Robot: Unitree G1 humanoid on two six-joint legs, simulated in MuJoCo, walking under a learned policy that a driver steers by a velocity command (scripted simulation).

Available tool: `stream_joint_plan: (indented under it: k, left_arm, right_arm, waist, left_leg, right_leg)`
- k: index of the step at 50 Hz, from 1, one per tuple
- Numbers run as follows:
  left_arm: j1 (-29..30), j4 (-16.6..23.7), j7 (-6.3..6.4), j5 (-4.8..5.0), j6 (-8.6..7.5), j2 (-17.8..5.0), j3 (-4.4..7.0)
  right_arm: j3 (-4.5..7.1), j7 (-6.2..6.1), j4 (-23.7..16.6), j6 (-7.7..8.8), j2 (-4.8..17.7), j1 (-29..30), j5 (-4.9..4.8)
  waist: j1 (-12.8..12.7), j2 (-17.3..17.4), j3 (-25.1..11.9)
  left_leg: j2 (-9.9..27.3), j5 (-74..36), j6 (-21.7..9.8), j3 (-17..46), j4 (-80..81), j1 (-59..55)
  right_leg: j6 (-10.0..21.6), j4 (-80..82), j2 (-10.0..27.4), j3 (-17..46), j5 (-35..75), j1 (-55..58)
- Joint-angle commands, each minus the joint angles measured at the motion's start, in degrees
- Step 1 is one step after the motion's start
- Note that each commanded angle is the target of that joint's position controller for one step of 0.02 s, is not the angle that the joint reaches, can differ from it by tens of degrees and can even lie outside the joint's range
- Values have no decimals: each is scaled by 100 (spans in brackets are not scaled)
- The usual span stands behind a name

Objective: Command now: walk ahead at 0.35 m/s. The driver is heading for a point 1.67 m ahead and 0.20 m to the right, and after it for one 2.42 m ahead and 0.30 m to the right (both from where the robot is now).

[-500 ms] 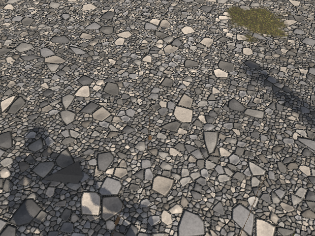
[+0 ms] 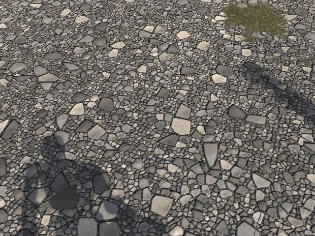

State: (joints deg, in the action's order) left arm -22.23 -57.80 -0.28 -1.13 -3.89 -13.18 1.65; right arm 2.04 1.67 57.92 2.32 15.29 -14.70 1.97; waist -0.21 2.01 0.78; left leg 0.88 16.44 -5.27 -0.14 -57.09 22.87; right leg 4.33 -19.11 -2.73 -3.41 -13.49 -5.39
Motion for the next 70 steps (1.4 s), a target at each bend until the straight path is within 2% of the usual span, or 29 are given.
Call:
stream_joint_plan:
  k: [1, 2, 4, 8, 10, 12, 13, 14, 15, 16, 17, 18, 19, 20, 22, 26, 28, 31, 32, 33, 35, 42, 58, 59, 62, 63, 65, 67, 70]
  left_arm:
    - [-343, 45, 36, 34, -159, -580, 49]
    - [-485, -39, 44, 41, -166, -530, 20]
    - [-585, -123, 70, 30, -134, -469, -33]
    - [-581, -251, 153, 16, -50, -375, -120]
    - [-531, -308, 181, 14, -32, -387, -118]
    - [-300, -303, 209, 43, -26, -402, -108]
    - [-141, -306, 201, 79, -12, -441, -93]
    - [-186, -296, 183, 114, -28, -461, -87]
    - [-632, -240, 202, 181, -18, -195, -139]
    - [-1375, -525, 207, 324, 142, 99, -150]
    - [-1053, -577, 225, 84, 275, -201, -74]
    - [-492, -452, 195, -66, 317, -181, -49]
    - [-189, -406, 171, -108, 353, -104, -50]
    - [-81, -399, 159, -108, 413, -34, -58]
    - [-311, -560, 178, -67, 514, 166, -113]
    - [-81, -630, 277, -2, 640, 137, -121]
    - [18, -648, 264, -10, 647, 129, -129]
    - [-10, -706, 260, -74, 572, 127, -168]
    - [4, -681, 267, -89, 515, 29, -171]
    - [116, -700, 263, -22, 467, -54, -164]
    - [206, -706, 260, 34, 351, 96, -205]
    - [39, -730, 290, 52, 279, 116, -202]
    - [-133, -813, 315, 56, 279, 234, -211]
    - [-206, -839, 313, 46, 280, 253, -214]
    - [-327, -804, 288, 15, 334, -8, -77]
    - [-453, -782, 275, 17, 346, -73, -34]
    - [-817, -839, 276, 30, 327, -271, 71]
    - [-854, -822, 265, -27, 254, -319, 136]
    - [-712, -747, 235, -50, 115, -323, 184]
  right_arm:
    - [38, 37, -241, 21, 289, 177, 30]
    - [24, 11, -257, -5, 228, 239, 16]
    - [-30, -36, -377, -40, 89, 569, -29]
    - [-153, -112, -539, -46, -89, 1130, -103]
    - [-152, -176, -437, -28, -12, 871, -109]
    - [-89, -248, -196, 28, 149, 228, -93]
    - [-51, -279, -32, 93, 191, -234, -70]
    - [7, -311, 106, 177, 388, -697, -9]
    - [102, -319, 184, 206, 827, -1185, 65]
    - [43, -283, 158, 142, 631, -1043, -117]
    - [19, -249, 4, 86, 457, -542, -290]
    - [-44, -269, -115, 44, 244, 20, -270]
    - [-126, -299, -144, 20, 18, 276, -204]
    - [-163, -349, -128, 8, -56, 370, -161]
    - [-182, -372, -26, 10, -54, 286, -85]
    - [-140, -357, 66, -20, 185, 48, -96]
    - [-120, -357, 63, -100, 222, 124, -131]
    - [-114, -362, 109, -194, 141, 58, -183]
    - [-105, -359, 137, -214, 97, -50, -194]
    - [-95, -344, 149, -244, 15, -155, -215]
    - [-118, -331, 263, -234, -111, -322, -161]
    - [-157, -345, 477, -163, -211, -410, -149]
    - [-183, -417, 767, -155, -365, -629, -149]
    - [-187, -414, 792, -161, -391, -671, -144]
    - [-96, -369, 705, -208, -277, -610, -110]
    - [-87, -336, 617, -203, -311, -491, -84]
    - [-124, -256, 363, -122, -547, -128, 0]
    - [-72, -195, 101, 1, -414, 188, 32]
    - [22, -101, -138, 167, -267, 325, -56]
  waist:
    - [64, -552, 466]
    - [74, -553, 422]
    - [30, -642, 412]
    - [-116, -887, 426]
    - [-44, -959, 266]
    - [232, -899, 62]
    - [496, -720, -54]
    - [643, -427, -348]
    - [500, 436, -1052]
    - [215, 837, -1811]
    - [137, 211, -1305]
    - [66, 164, -491]
    - [-36, 16, -95]
    - [-141, 107, 99]
    - [-261, 217, -6]
    - [-127, 257, -179]
    - [-138, 307, -46]
    - [-169, 16, 327]
    - [-84, -107, 462]
    - [82, -493, 701]
    - [173, -661, 513]
    - [132, -295, 331]
    - [71, -255, 357]
    - [59, -259, 251]
    - [-7, -527, 577]
    - [-92, -642, 857]
    - [-276, -1072, 1255]
    - [-316, -987, 1357]
    - [-194, -770, 1120]
  left_leg:
    - [260, -463, 192, -94, -266, 1398]
    - [204, -474, 269, -198, -206, 1385]
    - [62, -581, 380, -401, 241, 1269]
    - [-241, -1144, 367, -709, 1799, 465]
    - [-318, -1239, 229, -640, 2092, 16]
    - [-393, -1200, 18, -499, 2442, -556]
    - [-374, -1659, -68, -455, 3028, -1054]
    - [83, -3204, -159, -31, 3329, -1940]
    - [1469, -6285, -644, 1190, 2766, -3182]
    - [2307, -6901, -1608, 2294, 2917, -3405]
    - [2093, -4910, -1606, 2175, 3409, -2498]
    - [1833, -3478, -1432, 1923, 3857, -1686]
    - [1585, -2752, -1193, 1589, 4209, -1099]
    - [1334, -2427, -979, 1231, 4406, -658]
    - [1019, -2250, -715, 799, 4410, -466]
    - [1003, -657, -598, 918, 4547, -581]
    - [949, 525, -470, 988, 4701, -315]
    - [823, 1465, -48, 1000, 4738, 147]
    - [682, 1379, 112, 931, 4665, 84]
    - [422, 831, 177, 678, 4540, -321]
    - [354, -116, 149, 521, 4094, -1218]
    - [377, -709, 149, 456, 3939, -1385]
    - [417, -1261, 185, 434, 3796, -1397]
    - [362, -859, 178, 405, 3804, -1433]
    - [-36, 1134, 31, 133, 3253, -845]
    - [-133, 1485, 13, 60, 2969, -332]
    - [-273, 1023, 66, -410, 1992, 570]
    - [35, 816, 40, -289, 1359, 1099]
    - [184, 789, 60, -204, 1532, 1159]
  right_leg:
    - [461, 1046, 1454, 1260, 2124, 668]
    - [462, 835, 1395, 962, 3378, 706]
    - [430, 624, 1249, 562, 4639, 581]
    - [295, 351, 1014, 241, 5134, 298]
    - [290, 30, 1143, 337, 5342, 390]
    - [267, -567, 1254, 490, 5559, 521]
    - [192, -1174, 1172, 449, 5242, 498]
    - [46, -1945, 966, 393, 4084, 80]
    - [-85, -3448, 452, 132, 864, -748]
    - [-154, -4580, -160, 390, -2380, -1151]
    - [-173, -4793, 53, 685, -2273, -1222]
    - [-189, -4714, 140, 661, -2038, -1445]
    - [-224, -4313, 292, 709, -1722, -1342]
    - [-277, -3867, 386, 690, -1494, -1077]
    - [-360, -3142, 323, 489, -1354, -633]
    - [-388, -2106, 309, 361, -1067, -500]
    - [-360, -1677, 312, 288, -662, -324]
    - [-254, -561, 493, 473, 17, 48]
    - [-212, -231, 710, 771, -113, -121]
    - [-168, -96, 736, 935, -512, -847]
    - [-214, 212, 805, 1001, -505, -1240]
    - [-152, 234, 814, 952, 50, -877]
    - [-106, 149, 815, 867, 639, -543]
    - [-85, 209, 771, 855, 206, -498]
    - [230, 274, 714, 1111, -2087, -770]
    - [398, 471, 905, 1454, -2764, -785]
    - [829, 1089, 1691, 2473, -3425, -476]
    - [1093, 1238, 2097, 2868, -2809, -241]
    - [980, 1027, 1951, 2356, -1513, 221]
